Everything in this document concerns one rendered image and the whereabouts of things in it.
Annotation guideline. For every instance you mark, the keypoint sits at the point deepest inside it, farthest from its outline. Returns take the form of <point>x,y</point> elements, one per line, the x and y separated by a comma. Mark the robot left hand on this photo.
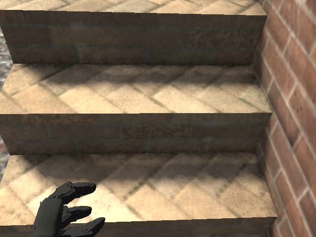
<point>53,215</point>

